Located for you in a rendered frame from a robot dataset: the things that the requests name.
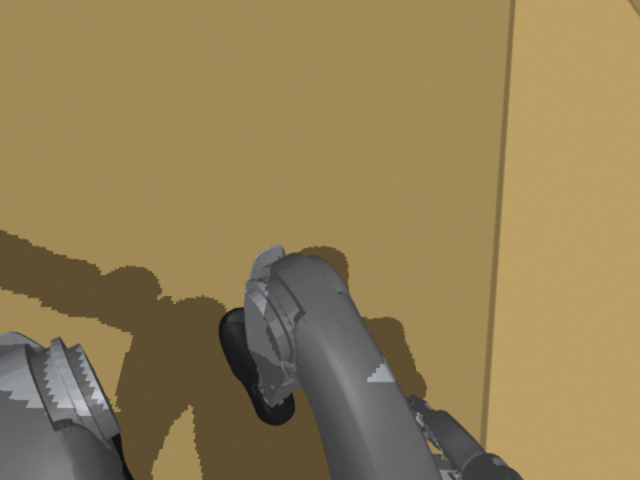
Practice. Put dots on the right robot arm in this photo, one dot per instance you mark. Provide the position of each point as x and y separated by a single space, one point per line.
489 466

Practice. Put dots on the right robot foot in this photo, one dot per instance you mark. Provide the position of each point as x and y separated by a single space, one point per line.
232 337

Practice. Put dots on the right robot hand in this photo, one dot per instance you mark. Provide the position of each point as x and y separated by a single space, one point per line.
447 435

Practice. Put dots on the left robot foot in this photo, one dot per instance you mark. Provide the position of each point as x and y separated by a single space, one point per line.
118 444

